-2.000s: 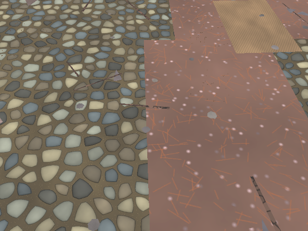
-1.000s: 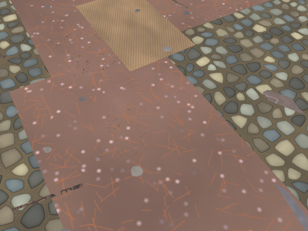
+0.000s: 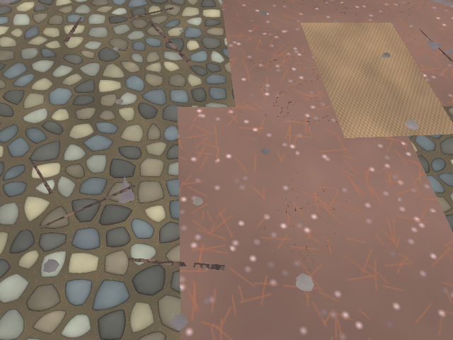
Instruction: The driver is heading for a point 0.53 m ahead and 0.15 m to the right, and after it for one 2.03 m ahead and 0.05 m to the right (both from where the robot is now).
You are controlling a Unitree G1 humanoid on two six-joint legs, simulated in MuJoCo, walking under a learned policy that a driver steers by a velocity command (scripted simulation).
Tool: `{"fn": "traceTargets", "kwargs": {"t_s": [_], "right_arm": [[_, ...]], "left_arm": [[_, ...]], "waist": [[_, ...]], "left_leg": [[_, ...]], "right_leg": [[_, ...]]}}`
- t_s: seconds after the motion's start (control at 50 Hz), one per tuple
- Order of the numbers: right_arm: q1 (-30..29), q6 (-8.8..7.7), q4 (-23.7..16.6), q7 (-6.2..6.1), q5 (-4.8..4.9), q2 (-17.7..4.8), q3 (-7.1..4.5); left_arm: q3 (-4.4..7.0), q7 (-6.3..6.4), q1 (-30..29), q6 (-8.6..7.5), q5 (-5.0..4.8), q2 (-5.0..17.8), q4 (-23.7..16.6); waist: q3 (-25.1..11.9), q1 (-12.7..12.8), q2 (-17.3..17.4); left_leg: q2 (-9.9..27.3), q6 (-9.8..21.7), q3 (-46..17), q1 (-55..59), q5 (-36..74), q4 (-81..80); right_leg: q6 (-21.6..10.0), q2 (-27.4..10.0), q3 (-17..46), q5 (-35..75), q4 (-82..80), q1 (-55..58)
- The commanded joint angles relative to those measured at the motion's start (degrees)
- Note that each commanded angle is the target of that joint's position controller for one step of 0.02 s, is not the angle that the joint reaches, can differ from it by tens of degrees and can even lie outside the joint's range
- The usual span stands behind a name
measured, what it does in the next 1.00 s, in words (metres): walks ahead, turning right: right foot, then right foot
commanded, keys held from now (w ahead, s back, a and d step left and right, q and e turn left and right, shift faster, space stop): e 0.20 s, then w+e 0.36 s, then e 0.22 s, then q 0.22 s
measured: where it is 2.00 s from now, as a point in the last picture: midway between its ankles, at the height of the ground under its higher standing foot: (268, 321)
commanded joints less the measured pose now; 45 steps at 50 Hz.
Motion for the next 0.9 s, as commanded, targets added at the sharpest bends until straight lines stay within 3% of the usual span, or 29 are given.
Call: {"fn": "traceTargets", "kwargs": {"t_s": [0.02,0.1,0.14,0.16,0.18,0.2,0.24,0.28,0.32,0.36,0.38,0.4,0.42,0.44,0.46,0.52,0.62,0.66,0.7,0.74,0.76,0.78,0.8,0.82,0.84,0.86,0.9], "right_arm": [[-0.5,-0.42,-4.0,0.04,-0.64,-8.1,-2.11],[-2.1,-0.73,-2.7,1.10,-1.32,-4.1,-0.07],[-0.8,-1.27,-1.1,1.57,-1.16,-4.1,0.19],[0.6,-1.84,-0.7,1.58,-1.74,-5.0,-0.05],[3.5,-2.38,-0.7,1.60,-2.44,-6.3,-0.61],[2.5,-2.64,-1.0,1.32,-2.43,-5.9,-0.63],[-1.9,-2.41,-2.1,0.66,-1.90,-4.7,-0.55],[-3.7,-2.35,-3.4,0.79,-0.81,-3.5,-0.75],[-3.4,-3.98,-3.8,1.41,0.15,-2.4,-0.84],[0.8,-5.75,-2.7,1.87,0.28,-2.9,-1.54],[4.5,-6.33,-1.7,1.87,0.01,-4.9,-2.39],[10.1,-6.62,-0.2,1.84,-0.40,-7.8,-3.34],[12.1,-6.79,0.7,2.29,-0.73,-10.7,-4.19],[10.9,-7.09,0.6,2.00,-0.84,-8.6,-3.73],[9.7,-7.24,0.3,1.62,-0.32,-6.3,-3.14],[7.7,-7.01,0.4,1.48,-0.20,-5.6,-2.72],[6.5,-5.85,1.7,0.93,-0.10,-8.1,-3.01],[7.6,-5.09,2.6,0.60,0.48,-10.4,-3.49],[6.7,-4.89,2.6,0.23,1.30,-11.7,-3.82],[5.2,-4.97,1.8,-0.16,1.97,-11.0,-3.64],[5.9,-5.48,1.0,-0.04,1.35,-9.2,-2.97],[10.8,-5.85,-0.9,0.82,-3.10,-0.6,-0.46],[16.9,-6.32,-0.1,1.52,-0.75,-4.6,-0.01],[9.7,-5.84,0.3,1.58,1.61,-9.5,-1.33],[6.7,-5.07,-0.2,1.11,1.80,-9.2,-1.08],[5.9,-4.15,0.8,0.24,0.92,-8.0,-0.79],[8.4,-2.22,1.8,-0.26,0.47,-7.8,-1.04]], "left_arm": [[0.42,-0.62,-1.4,-1.21,-0.07,4.2,-3.4],[-0.78,-1.91,0.4,-1.60,0.01,2.5,-2.3],[-1.20,-2.49,1.0,-1.93,0.57,2.7,-2.0],[-0.80,-2.36,1.0,-1.99,1.06,5.7,-2.6],[0.17,-2.17,0.2,-1.83,0.96,10.4,-3.5],[0.45,-2.28,-0.3,-1.54,0.22,10.5,-3.2],[-0.65,-2.17,0.9,-1.29,-0.18,6.6,-2.7],[-0.47,-2.06,4.5,-1.32,-0.60,7.6,-2.0],[-0.24,-1.62,4.6,-1.42,-0.84,8.6,-2.6],[-0.54,-1.33,0.7,-1.14,-1.24,7.4,-4.7],[-1.15,-1.28,-2.0,-1.26,-1.30,5.2,-6.5],[-1.88,-1.32,-3.7,-1.80,-1.72,2.2,-8.3],[-1.77,-1.60,-5.2,-2.52,-2.10,3.1,-10.1],[-1.00,-1.87,-3.6,-3.02,-2.30,5.3,-9.8],[-0.85,-2.29,-1.4,-3.18,-2.32,5.3,-8.7],[-1.21,-3.76,-1.6,-3.16,-1.74,3.4,-8.2],[-2.88,-5.99,-7.1,-3.27,-0.90,-0.2,-11.5],[-2.50,-6.78,-7.7,-3.23,-0.97,0.9,-12.2],[-1.20,-7.18,-4.8,-2.85,-0.95,3.6,-12.3],[1.47,-6.63,6.7,-2.42,-0.55,8.1,-9.4],[2.91,-5.34,13.5,-1.88,-0.42,11.2,-8.1],[3.04,-3.67,13.1,-1.34,-0.20,16.8,-9.0],[2.06,-4.15,10.9,-1.83,1.28,16.3,-13.1],[1.06,-4.60,8.8,-1.87,1.29,11.4,-12.7],[-0.16,-4.66,5.9,-2.08,0.10,7.6,-11.2],[-1.26,-4.58,3.5,-2.33,-0.27,4.8,-10.9],[-1.78,-4.74,0.2,-2.97,1.61,4.0,-9.5]], "waist": [[-6.2,-1.1,9.2],[-6.4,-0.4,8.1],[-4.5,0.7,6.2],[-4.8,-0.1,3.9],[-4.9,-3.3,-1.8],[-4.9,-2.9,-5.9],[-5.0,-1.0,-8.6],[-0.6,0.3,-10.7],[2.5,-0.3,-11.7],[1.5,-3.3,-9.5],[0.8,-5.1,-4.4],[-0.2,-6.3,4.9],[3.1,-6.1,11.5],[4.8,-4.0,8.6],[4.4,-2.8,6.0],[3.5,-2.7,4.8],[3.7,-3.7,5.7],[1.8,-3.7,7.4],[-0.8,-1.2,8.8],[-7.1,5.5,7.2],[-10.2,9.0,3.4],[-15.1,2.6,-15.3],[-31.8,3.3,-12.6],[-25.6,5.7,-3.9],[-16.7,4.1,-2.5],[-12.6,2.5,0.3],[-9.1,-1.0,-3.2]], "left_leg": [[15.4,7.6,-14.8,9.0,9.1,-5.1],[14.6,7.3,-12.0,5.0,12.8,-3.9],[12.4,4.4,-9.9,3.1,9.8,-3.6],[10.4,2.1,-8.2,2.4,5.2,-2.0],[5.9,0.0,-4.1,1.1,-0.7,1.0],[2.7,-2.3,1.2,1.8,-3.0,2.8],[1.3,-4.1,5.6,2.9,-10.3,5.8],[0.5,-3.6,8.4,-1.8,-17.2,9.4],[1.6,-2.7,8.0,-1.8,-14.9,7.9],[4.1,-1.3,5.8,8.3,-12.9,1.7],[8.4,0.4,0.0,14.8,-16.8,-2.5],[16.0,3.9,-12.4,22.0,-25.0,-9.6],[26.2,9.2,-26.8,23.1,-26.6,-15.3],[28.9,11.3,-27.3,22.2,-22.4,-14.5],[27.4,10.3,-22.3,23.5,-18.6,-14.2],[22.0,6.2,-6.6,22.5,-1.7,-15.9],[16.8,3.7,11.2,13.8,20.2,-13.8],[16.8,2.4,14.3,11.7,25.5,-11.0],[18.1,0.8,15.6,12.3,35.1,-5.1],[16.4,-2.2,18.1,9.5,39.9,10.2],[13.7,-5.2,18.7,0.2,27.3,24.4],[6.8,-8.4,17.2,-17.1,-31.3,46.9],[3.7,-8.9,4.1,-20.5,-33.2,59.2],[6.6,-8.3,3.3,-22.7,-24.7,58.9],[9.2,-7.7,5.6,-24.6,-19.5,54.1],[11.6,-7.8,5.5,-21.8,-16.3,49.9],[12.7,-7.7,5.1,-10.8,-13.1,44.9]], "right_leg": [[-0.1,-1.6,-0.8,-1.2,-3.1,-1.1],[-1.4,-2.8,-3.0,0.6,-13.9,11.3],[-3.2,-2.5,-3.0,12.8,-26.5,17.8],[-4.6,-5.4,0.4,20.7,-25.4,20.2],[-7.4,-8.6,3.8,29.4,-22.2,20.6],[-10.1,-9.1,5.3,25.1,-22.9,17.6],[-12.1,-9.0,9.9,3.5,-27.4,14.1],[-14.5,-10.4,16.6,-18.3,-31.6,11.7],[-15.6,-11.3,21.2,-24.6,-33.9,9.2],[-13.4,-7.5,18.2,-21.6,-31.0,2.7],[-10.6,-3.5,13.0,-18.0,-23.6,-3.4],[-7.7,2.0,4.8,-13.7,-9.8,-11.5],[-7.6,1.8,3.0,-15.0,0.5,-20.4],[-7.9,-1.6,4.5,-14.1,8.4,-23.7],[-8.1,-3.1,4.7,-10.3,12.0,-25.0],[-7.0,-5.6,1.4,-0.6,14.1,-24.3],[-3.8,-5.1,-6.9,10.7,-1.5,-12.9],[-4.1,-2.7,-10.2,13.1,-7.1,-4.7],[-6.1,-0.4,-11.1,12.2,-10.1,1.5],[-9.7,3.4,-11.8,15.7,-15.9,16.8],[-12.3,1.3,-6.9,23.6,-18.4,29.0],[-18.4,-14.2,13.6,51.9,-12.6,42.8],[-30.1,-26.3,36.8,38.7,-21.4,47.6],[-27.0,-22.3,30.2,27.4,-26.2,40.9],[-23.6,-19.3,21.5,21.0,-26.9,33.1],[-21.2,-16.6,17.1,18.9,-27.5,25.1],[-19.9,-13.6,9.6,21.4,-30.6,10.4]]}}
